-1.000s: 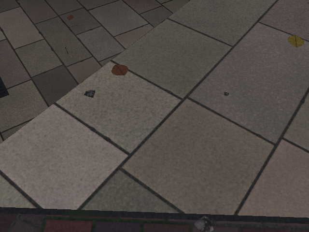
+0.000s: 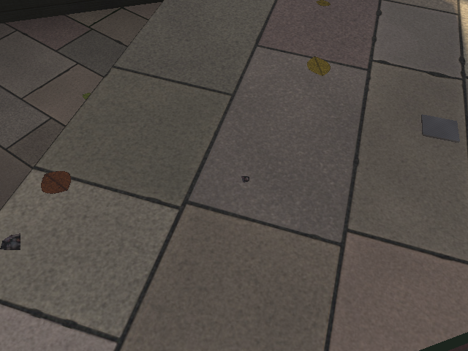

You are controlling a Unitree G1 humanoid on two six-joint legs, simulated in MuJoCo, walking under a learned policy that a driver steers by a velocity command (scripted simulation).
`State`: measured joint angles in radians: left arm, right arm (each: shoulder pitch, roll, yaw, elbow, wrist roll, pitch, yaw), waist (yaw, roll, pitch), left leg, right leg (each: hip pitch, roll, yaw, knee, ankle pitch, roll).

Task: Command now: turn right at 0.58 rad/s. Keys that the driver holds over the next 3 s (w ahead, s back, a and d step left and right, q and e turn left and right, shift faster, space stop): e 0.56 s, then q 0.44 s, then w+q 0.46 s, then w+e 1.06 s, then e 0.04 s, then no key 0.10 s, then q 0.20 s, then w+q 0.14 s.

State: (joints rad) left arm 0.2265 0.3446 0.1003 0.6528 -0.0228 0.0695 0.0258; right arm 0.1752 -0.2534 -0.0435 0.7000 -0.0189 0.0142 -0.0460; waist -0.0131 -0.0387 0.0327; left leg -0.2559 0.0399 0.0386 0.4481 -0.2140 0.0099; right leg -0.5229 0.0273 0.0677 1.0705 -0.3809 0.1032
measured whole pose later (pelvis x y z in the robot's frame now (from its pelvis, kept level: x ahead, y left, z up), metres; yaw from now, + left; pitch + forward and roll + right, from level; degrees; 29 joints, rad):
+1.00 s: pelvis +0.01 -0.02 -0.01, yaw -15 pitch +0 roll -1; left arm 0.18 0.29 0.08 0.71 0.01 0.00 0.02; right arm 0.17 -0.30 -0.05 0.64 0.02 0.02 -0.01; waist 0.00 0.03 0.05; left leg -0.29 -0.07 -0.17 0.58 -0.27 0.01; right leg -0.25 0.03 0.03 0.53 -0.27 0.01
